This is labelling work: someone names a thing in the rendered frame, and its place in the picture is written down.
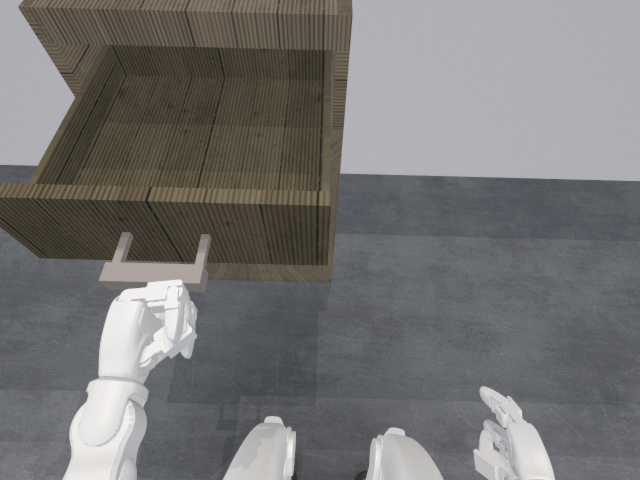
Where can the robot thigh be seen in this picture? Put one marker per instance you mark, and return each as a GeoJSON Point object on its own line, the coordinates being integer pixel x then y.
{"type": "Point", "coordinates": [267, 453]}
{"type": "Point", "coordinates": [398, 457]}

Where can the right robot hand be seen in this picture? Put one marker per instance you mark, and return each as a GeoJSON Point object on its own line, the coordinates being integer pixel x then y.
{"type": "Point", "coordinates": [522, 453]}

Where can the drawer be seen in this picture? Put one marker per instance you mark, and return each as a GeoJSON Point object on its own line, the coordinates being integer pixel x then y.
{"type": "Point", "coordinates": [171, 142]}

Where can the cabinet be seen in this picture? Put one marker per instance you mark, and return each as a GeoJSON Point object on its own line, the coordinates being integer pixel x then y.
{"type": "Point", "coordinates": [73, 33]}

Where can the right robot thigh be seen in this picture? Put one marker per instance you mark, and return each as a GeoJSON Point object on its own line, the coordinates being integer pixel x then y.
{"type": "Point", "coordinates": [398, 457]}

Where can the left robot hand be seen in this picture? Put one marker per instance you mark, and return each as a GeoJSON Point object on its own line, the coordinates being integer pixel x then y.
{"type": "Point", "coordinates": [162, 311]}

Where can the left robot thigh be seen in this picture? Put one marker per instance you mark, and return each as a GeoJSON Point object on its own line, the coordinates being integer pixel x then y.
{"type": "Point", "coordinates": [267, 453]}

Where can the handle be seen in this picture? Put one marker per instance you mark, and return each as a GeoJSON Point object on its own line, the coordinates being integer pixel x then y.
{"type": "Point", "coordinates": [118, 275]}

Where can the robot left forearm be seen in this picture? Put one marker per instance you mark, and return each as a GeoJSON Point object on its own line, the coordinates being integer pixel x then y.
{"type": "Point", "coordinates": [107, 430]}

